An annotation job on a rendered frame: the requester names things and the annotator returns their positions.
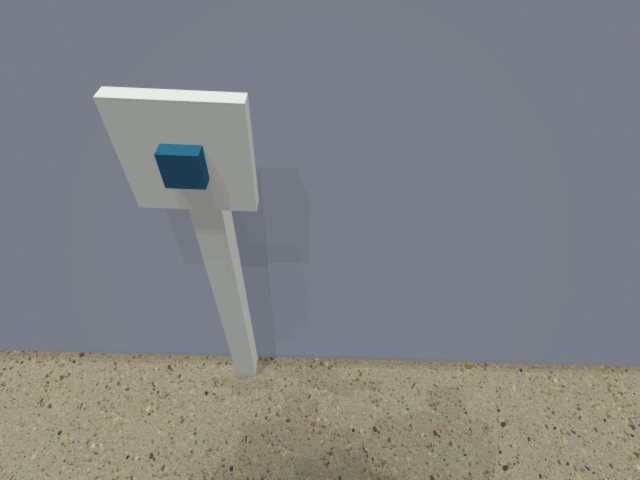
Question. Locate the button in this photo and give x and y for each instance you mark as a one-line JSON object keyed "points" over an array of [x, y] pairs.
{"points": [[182, 166]]}

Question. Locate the panel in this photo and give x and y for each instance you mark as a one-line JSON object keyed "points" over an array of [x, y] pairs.
{"points": [[137, 121]]}

